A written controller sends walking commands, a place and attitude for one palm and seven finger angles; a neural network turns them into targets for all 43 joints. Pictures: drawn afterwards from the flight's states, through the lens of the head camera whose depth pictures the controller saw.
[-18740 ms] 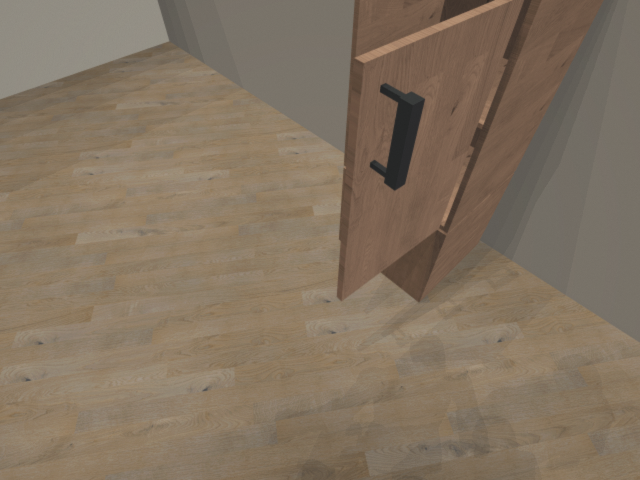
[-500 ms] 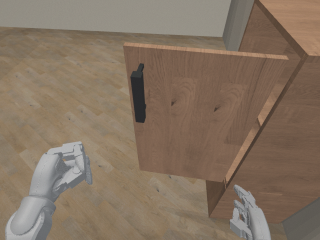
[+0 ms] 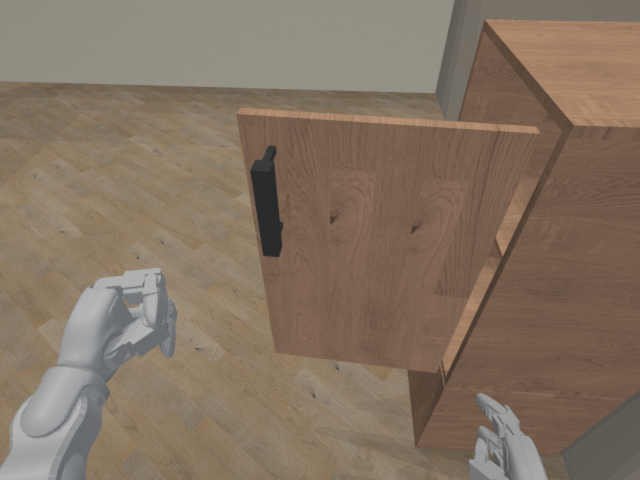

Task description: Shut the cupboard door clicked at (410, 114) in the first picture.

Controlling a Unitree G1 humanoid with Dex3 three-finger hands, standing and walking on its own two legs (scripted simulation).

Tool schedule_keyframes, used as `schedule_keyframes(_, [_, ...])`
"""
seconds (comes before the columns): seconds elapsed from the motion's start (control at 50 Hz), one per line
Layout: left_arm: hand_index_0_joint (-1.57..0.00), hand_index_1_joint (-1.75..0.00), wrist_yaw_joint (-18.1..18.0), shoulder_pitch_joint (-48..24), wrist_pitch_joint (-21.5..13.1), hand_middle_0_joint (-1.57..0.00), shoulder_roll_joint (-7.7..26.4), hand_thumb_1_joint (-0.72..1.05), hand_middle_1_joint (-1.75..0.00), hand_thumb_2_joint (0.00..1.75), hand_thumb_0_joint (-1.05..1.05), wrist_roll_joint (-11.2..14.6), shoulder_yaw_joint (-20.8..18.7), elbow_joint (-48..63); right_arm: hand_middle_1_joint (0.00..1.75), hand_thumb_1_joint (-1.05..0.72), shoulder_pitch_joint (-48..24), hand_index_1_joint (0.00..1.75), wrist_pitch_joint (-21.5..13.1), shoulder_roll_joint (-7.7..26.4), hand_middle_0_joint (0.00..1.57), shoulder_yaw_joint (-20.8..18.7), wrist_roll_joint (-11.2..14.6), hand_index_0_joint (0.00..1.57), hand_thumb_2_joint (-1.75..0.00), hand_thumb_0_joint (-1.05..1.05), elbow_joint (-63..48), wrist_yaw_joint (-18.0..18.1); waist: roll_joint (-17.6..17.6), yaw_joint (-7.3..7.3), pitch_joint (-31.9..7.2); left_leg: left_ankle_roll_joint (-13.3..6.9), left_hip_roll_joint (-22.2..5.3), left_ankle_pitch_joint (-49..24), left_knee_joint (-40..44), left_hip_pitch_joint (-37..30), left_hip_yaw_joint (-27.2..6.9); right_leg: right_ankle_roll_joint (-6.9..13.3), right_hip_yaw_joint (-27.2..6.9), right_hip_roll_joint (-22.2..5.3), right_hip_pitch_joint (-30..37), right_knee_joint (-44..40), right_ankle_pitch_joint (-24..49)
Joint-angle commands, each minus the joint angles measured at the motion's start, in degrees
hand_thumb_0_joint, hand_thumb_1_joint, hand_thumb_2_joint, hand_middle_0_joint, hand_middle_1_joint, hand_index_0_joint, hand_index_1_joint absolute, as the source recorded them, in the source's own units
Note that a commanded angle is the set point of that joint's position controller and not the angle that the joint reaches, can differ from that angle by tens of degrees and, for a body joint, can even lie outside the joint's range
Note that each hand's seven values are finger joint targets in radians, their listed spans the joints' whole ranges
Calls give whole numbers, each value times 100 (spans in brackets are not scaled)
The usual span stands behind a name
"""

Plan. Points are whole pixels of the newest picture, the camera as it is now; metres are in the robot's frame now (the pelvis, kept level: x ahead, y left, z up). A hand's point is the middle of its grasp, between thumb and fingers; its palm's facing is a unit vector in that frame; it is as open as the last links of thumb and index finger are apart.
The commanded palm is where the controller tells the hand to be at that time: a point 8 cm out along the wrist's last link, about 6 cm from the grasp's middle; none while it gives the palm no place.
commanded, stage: raise the hand and make a fist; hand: left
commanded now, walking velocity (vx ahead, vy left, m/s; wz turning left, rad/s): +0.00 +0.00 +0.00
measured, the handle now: (271, 202) +0.44 +0.12 +0.14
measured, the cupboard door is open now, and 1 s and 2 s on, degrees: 86 86 83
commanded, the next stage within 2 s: bring the fist close to the handle in 0.12 s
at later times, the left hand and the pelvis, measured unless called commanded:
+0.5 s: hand (204, 304) +0.26 +0.16 +0.14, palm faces -0.01 -1.00 -0.06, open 3.1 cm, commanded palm +0.23 +0.20 +0.14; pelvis +0.00 -0.02 +0.00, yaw +0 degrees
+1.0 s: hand (255, 271) +0.31 +0.11 +0.14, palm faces -0.04 -1.00 -0.03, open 3.1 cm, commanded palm +0.29 +0.16 +0.14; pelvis +0.01 -0.02 +0.00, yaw -1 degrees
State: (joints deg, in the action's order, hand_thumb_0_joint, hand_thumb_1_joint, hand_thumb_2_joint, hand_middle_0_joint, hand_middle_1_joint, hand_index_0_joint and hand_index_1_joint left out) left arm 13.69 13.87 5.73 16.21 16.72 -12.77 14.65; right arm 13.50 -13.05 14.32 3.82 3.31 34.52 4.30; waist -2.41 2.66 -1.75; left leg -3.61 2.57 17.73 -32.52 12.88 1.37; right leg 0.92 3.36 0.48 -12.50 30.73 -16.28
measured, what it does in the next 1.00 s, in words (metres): stands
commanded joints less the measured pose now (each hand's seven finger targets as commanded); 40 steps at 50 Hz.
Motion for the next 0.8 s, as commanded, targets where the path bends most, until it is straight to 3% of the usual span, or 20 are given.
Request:
schedule_keyframes(0.0, [-130,-150,-133,-1138,-527,-130,871,90,-150,90,0,16,-420,1325,30,-90,-809,30,-430,565,20,-246,37,20,-90,0,-954,41,-206,-1,-532,276,-291,-922,659,-280,-406,41,37,14,-107,-438,585])
schedule_keyframes(0.02, [-130,-150,-122,-1115,-547,-130,877,90,-150,90,0,28,-421,1299,30,-90,-818,30,-455,563,20,-244,36,20,-90,0,-943,48,-246,-5,-478,265,-279,-847,662,-279,-410,42,13,6,-137,-468,537])
schedule_keyframes(0.04, [-130,-150,-119,-1074,-560,-130,983,90,-150,90,0,28,-487,1216,30,-90,-802,30,-463,601,20,-256,30,20,-90,0,-894,57,38,-8,-410,239,-294,-839,644,-210,-405,44,-25,-2,-80,-525,528])
schedule_keyframes(0.1, [-130,-150,-69,-1070,-532,-130,819,90,-150,90,0,51,-351,1119,30,-90,-850,30,-488,582,20,-245,57,20,-90,0,-912,64,-107,-22,-347,225,-273,-632,653,-185,-377,19,-30,-4,-178,-541,334])
schedule_keyframes(0.14, [-130,-150,-63,-1038,-514,-130,1010,90,-150,90,0,63,-494,1046,30,-90,-845,30,-518,617,20,-255,44,20,-90,0,-893,80,116,-2,-344,197,-268,-583,615,-123,-373,12,-109,-31,-125,-601,263])
schedule_keyframes(0.18, [-130,-150,-43,-1033,-541,-130,899,90,-150,90,0,79,-431,1096,30,-90,-881,30,-540,584,20,-253,53,20,-90,0,-913,77,186,-23,-457,175,-254,-660,565,-155,-331,-14,-113,-45,-101,-587,299])
schedule_keyframes(0.2, [-130,-150,-43,-1035,-546,-130,895,90,-150,90,0,99,-456,1126,30,-90,-890,30,-555,586,20,-256,47,20,-90,0,-917,80,53,-6,-517,174,-244,-677,538,-179,-317,-19,-118,-52,-124,-577,336])
schedule_keyframes(0.24, [-130,-150,-55,-1492,-583,-130,1055,90,-150,90,0,88,-479,995,30,-90,-850,30,-579,628,20,-253,44,20,-90,0,-817,98,157,-89,-396,169,-251,-646,467,-114,-317,-30,-209,-69,-163,-608,288])
schedule_keyframes(0.3, [-130,-150,-78,-1871,-642,-130,831,90,-150,90,0,57,-244,885,30,-90,-902,30,-620,585,20,-239,62,20,-90,0,-794,108,-51,-134,-427,162,-231,-561,463,-204,-316,-37,-201,-76,-281,-600,175])
schedule_keyframes(0.34, [-130,-150,-86,-1978,-633,-130,879,90,-150,90,0,34,-198,690,30,-90,-871,30,-648,612,20,-246,58,20,-90,0,-762,120,188,-136,-423,149,-242,-597,401,-144,-316,-49,-296,-102,-239,-619,239])
schedule_keyframes(0.4, [-130,-150,-103,-2048,-613,-130,750,90,-150,90,0,-8,-98,554,30,-90,-886,30,-648,581,20,-253,64,20,-90,0,-788,100,132,-94,-606,151,-226,-753,406,-212,-304,-47,-246,-103,-164,-528,481])
schedule_keyframes(0.42, [-130,-150,-116,-2031,-588,-130,761,90,-150,90,0,-2,-121,470,30,-90,-873,30,-636,589,20,-251,58,20,-90,0,-785,94,197,-80,-673,152,-218,-803,390,-176,-289,-59,-259,-117,-107,-509,571])
schedule_keyframes(0.44, [-130,-150,-145,-2028,-556,-130,1016,90,-150,90,0,-31,-315,341,30,-90,-846,30,-603,628,20,-262,49,20,-90,0,-738,90,292,-59,-646,152,-232,-877,341,-92,-279,-60,-353,-144,-32,-528,657])
schedule_keyframes(0.5, [-130,-150,-221,-2031,-557,-130,753,90,-150,90,0,-38,-206,512,30,-90,-915,30,-550,548,20,-256,53,20,-90,0,-857,25,132,-10,-952,160,-206,-1151,341,-217,-206,-63,-268,-140,108,-398,1093])
schedule_keyframes(0.54, [-130,-150,-304,-2014,-537,-130,882,90,-150,90,0,-49,-334,416,30,-90,-872,30,-499,576,20,-262,29,20,-90,0,-817,7,306,2,-916,168,-231,-1312,307,-153,-203,-70,-281,-146,174,-362,1364])
schedule_keyframes(0.6, [-130,-150,-360,-1939,-592,-130,542,90,-150,90,0,-86,-56,707,30,-90,-887,30,-485,519,20,-278,48,20,-90,0,-915,-63,117,-20,-1066,180,-220,-1533,290,-312,-143,-71,-185,-118,146,-252,1712])
schedule_keyframes(0.72, [-130,-150,-568,-2238,-518,-130,401,90,-150,90,0,-233,191,624,30,-90,-843,30,-380,542,20,-282,46,20,-90,0,-872,-72,262,-121,-758,181,-244,-1314,341,-281,-152,-73,-165,-85,-76,-321,1389])
schedule_keyframes(0.74, [-130,-150,-626,-2353,-519,-130,618,90,-150,90,0,-269,49,543,30,-90,-842,30,-348,579,20,-296,40,20,-90,0,-820,-55,463,-135,-702,165,-260,-1268,331,-249,-160,-83,-212,-90,-66,-369,1310])
schedule_keyframes(0.78, [-130,-150,-665,-2627,-532,-130,292,90,-150,90,0,-307,374,676,30,-90,-919,30,-324,518,20,-278,46,20,-90,0,-865,-66,232,-153,-835,169,-239,-1273,363,-377,-158,-61,-191,-92,-66,-341,1276])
